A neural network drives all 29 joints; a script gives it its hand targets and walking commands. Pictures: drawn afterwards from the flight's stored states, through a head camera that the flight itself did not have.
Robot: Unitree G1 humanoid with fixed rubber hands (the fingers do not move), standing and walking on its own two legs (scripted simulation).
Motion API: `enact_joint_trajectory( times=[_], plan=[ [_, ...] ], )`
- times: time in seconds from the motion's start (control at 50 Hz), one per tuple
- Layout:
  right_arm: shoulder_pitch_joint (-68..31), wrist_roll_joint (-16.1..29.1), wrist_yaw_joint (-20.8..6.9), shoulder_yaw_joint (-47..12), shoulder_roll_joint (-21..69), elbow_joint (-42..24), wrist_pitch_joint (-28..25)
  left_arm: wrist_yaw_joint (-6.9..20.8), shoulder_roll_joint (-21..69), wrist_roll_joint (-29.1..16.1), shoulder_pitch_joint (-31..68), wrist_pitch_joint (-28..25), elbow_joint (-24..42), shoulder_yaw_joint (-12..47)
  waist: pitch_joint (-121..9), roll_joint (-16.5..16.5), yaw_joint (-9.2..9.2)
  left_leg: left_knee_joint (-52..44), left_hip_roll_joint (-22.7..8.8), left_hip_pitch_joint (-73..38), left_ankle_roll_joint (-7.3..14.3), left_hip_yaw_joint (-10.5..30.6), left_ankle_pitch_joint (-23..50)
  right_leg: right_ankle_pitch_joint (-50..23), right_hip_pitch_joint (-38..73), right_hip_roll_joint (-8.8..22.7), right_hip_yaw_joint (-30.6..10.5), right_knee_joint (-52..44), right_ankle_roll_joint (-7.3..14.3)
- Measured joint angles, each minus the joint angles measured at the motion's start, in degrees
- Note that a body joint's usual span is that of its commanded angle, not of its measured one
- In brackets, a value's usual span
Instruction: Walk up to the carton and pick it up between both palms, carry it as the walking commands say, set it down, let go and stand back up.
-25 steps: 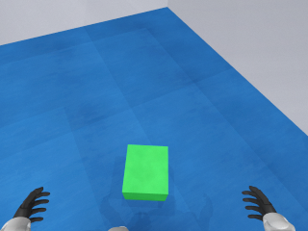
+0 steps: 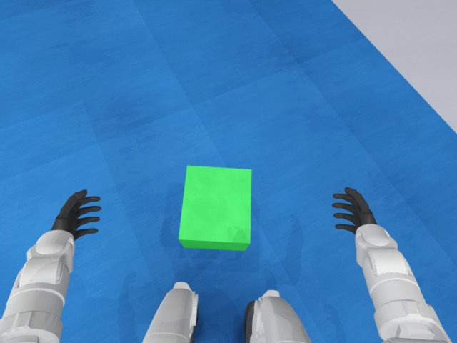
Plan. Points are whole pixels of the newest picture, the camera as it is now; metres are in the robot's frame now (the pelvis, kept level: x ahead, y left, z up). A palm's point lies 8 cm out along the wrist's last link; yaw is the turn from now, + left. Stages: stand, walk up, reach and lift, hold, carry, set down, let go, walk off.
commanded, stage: reach and lift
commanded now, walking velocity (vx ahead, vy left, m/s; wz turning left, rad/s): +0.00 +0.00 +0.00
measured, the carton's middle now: (216, 209) +0.49 +0.05 -0.61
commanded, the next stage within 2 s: none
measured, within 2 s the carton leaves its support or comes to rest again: neither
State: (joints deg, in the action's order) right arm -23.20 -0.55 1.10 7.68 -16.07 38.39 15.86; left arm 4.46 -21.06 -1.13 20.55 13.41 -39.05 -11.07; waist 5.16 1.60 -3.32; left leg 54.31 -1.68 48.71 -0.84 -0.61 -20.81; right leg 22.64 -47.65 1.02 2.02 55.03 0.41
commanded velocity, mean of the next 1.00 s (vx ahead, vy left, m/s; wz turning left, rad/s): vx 0.00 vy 0.00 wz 0.00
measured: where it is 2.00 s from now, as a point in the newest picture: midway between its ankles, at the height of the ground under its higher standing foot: (219, 341)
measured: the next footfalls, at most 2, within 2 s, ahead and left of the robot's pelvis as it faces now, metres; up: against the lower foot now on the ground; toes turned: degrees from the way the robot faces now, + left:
none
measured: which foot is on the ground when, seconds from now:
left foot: down 0.00-1.00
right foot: down 0.00-1.00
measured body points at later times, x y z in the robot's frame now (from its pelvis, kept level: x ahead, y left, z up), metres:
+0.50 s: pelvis -0.04 +0.02 -0.05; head +0.24 +0.02 +0.31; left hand +0.45 +0.26 -0.14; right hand +0.46 -0.20 -0.14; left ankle +0.05 +0.13 -0.68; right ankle +0.04 -0.11 -0.68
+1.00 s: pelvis -0.02 +0.01 -0.08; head +0.29 +0.01 +0.24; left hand +0.49 +0.26 -0.20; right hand +0.51 -0.19 -0.20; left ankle +0.05 +0.13 -0.68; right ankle +0.04 -0.11 -0.68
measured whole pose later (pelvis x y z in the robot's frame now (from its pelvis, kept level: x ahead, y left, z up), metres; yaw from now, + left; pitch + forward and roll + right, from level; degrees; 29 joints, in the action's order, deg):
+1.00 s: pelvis -0.02 +0.01 -0.08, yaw -1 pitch +49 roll +0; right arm -65.3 -1.0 -0.7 18.7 -16.8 51.7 8.3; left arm 3.3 -18.4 0.4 63.0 7.2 -51.8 -21.5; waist -5.6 0.9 -2.4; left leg 66.6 -1.8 96.8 0.7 -2.1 -18.9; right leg 20.0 -96.2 0.9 -0.2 67.1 -0.9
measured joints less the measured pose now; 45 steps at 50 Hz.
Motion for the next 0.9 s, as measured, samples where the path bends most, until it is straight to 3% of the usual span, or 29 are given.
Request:
enact_joint_trajectory(
  times=[0.28,0.48,0.72,0.9],
  plan=[
    [-23.48,2.26,-1.91,2.25,-3.60,8.88,0.90,-2.45,0.17,-2.86,22.68,2.62,-6.10,-1.25,1.00,-1.33,0.80,5.82,0.10,17.26,1.14,-0.54,2.40,-2.87,-17.13,0.21,-0.73,5.27,-0.75],
    [-35.09,1.83,-2.18,6.08,-3.88,12.98,-2.55,-3.69,2.24,-1.80,36.19,-0.35,-10.74,-4.92,-0.44,-1.10,0.71,7.26,0.27,28.16,1.77,-1.50,3.23,-3.78,-28.45,0.40,-1.77,7.05,-1.29],
    [-43.84,0.77,-2.24,9.27,-2.77,13.95,-6.48,-3.44,3.34,0.54,43.51,-4.53,-11.44,-8.76,-5.39,-0.75,0.81,7.44,0.15,38.97,1.80,-1.95,3.25,-3.91,-39.53,0.23,-2.31,7.37,-1.46],
    [-41.52,-0.60,-1.94,10.88,-0.54,12.05,-7.82,-1.81,3.88,1.87,41.36,-6.25,-10.62,-10.66,-9.65,-0.86,0.85,7.91,-0.07,43.95,1.66,-1.62,3.12,-3.95,-44.39,-0.13,-2.21,7.56,-1.36]
  ],
)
